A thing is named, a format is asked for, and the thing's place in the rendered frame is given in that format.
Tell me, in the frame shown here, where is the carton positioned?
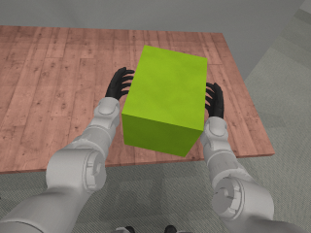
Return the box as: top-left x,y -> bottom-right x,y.
121,45 -> 208,157

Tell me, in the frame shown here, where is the robot right forearm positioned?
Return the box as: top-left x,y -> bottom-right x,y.
199,116 -> 260,190

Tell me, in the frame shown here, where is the robot left hand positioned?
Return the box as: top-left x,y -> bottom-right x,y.
105,67 -> 135,101

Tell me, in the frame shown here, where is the robot right hand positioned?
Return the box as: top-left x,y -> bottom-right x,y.
205,83 -> 225,119

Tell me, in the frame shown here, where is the right robot upper arm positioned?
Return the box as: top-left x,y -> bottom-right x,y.
211,176 -> 309,233

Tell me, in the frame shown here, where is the left robot upper arm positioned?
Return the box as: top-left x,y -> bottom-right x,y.
0,149 -> 107,233

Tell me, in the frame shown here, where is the robot left forearm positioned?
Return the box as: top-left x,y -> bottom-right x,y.
46,97 -> 121,185

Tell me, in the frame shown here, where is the left robot shin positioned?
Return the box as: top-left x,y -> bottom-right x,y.
116,227 -> 129,232

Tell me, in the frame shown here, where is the table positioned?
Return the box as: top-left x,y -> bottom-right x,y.
0,25 -> 275,199

